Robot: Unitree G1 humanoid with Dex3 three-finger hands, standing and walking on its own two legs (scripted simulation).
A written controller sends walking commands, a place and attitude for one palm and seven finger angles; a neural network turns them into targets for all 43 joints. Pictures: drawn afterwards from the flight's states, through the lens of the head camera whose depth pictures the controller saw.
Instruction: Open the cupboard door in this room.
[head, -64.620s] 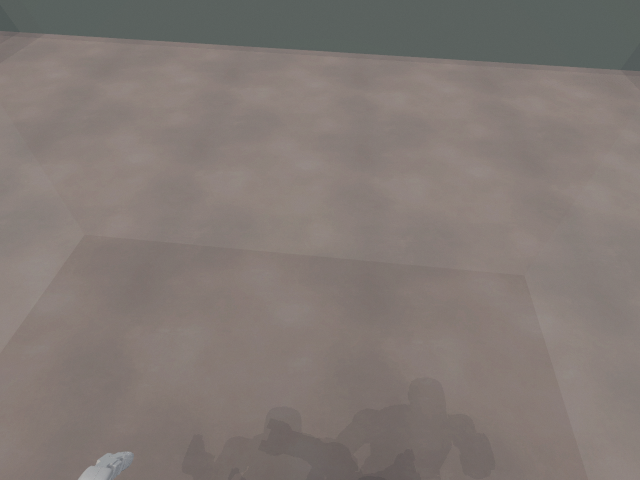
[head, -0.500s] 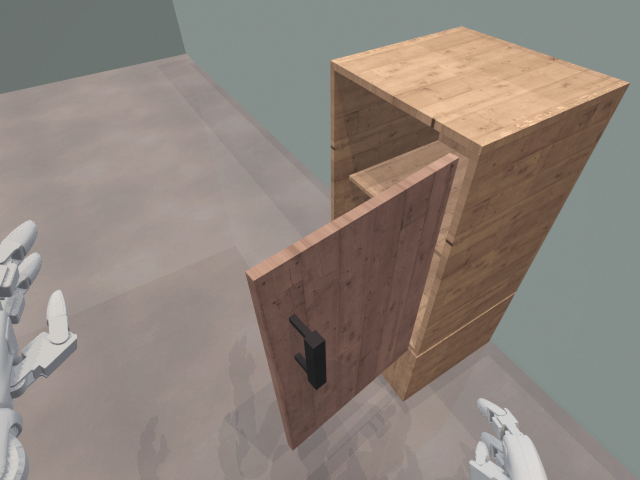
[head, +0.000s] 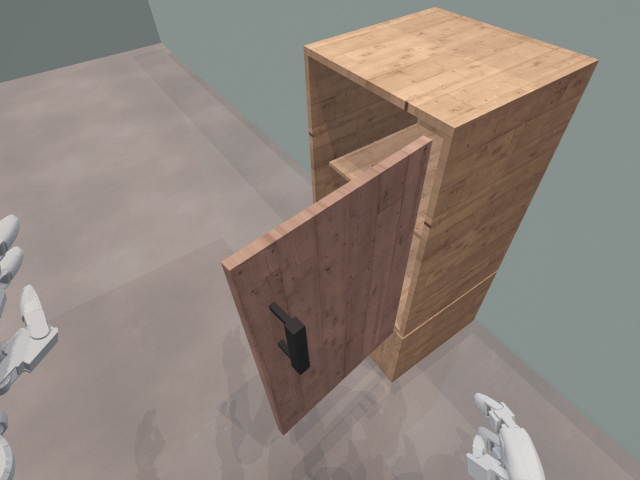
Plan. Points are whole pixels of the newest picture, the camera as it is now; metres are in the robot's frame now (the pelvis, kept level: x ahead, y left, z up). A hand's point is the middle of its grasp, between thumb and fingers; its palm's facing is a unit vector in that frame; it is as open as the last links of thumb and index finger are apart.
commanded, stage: step back with the hand held close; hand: left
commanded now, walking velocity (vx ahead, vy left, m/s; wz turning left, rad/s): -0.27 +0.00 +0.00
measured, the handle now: (289, 338) +0.32 +0.08 -0.03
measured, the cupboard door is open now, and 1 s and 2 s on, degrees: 98 98 98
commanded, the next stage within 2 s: stop stepping back and stand still in 1.22 s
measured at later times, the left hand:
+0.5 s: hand (10, 410) +0.14 +0.28 +0.15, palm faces +0.48 -0.74 -0.47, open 7.4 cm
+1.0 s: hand out of the picture +0.09 +0.22 +0.15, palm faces +0.32 -0.83 -0.47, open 7.4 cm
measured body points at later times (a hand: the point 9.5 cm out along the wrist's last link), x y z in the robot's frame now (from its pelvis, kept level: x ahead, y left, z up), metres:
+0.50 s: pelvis -0.06 +0.01 -0.02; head -0.06 +0.01 +0.43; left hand +0.11 +0.31 +0.18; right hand +0.11 -0.23 -0.09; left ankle -0.03 +0.10 -0.74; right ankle +0.04 -0.10 -0.74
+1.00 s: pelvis -0.15 -0.01 -0.01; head -0.09 -0.01 +0.44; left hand +0.06 +0.26 +0.17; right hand +0.04 -0.24 -0.10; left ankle -0.04 +0.10 -0.74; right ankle -0.20 -0.11 -0.74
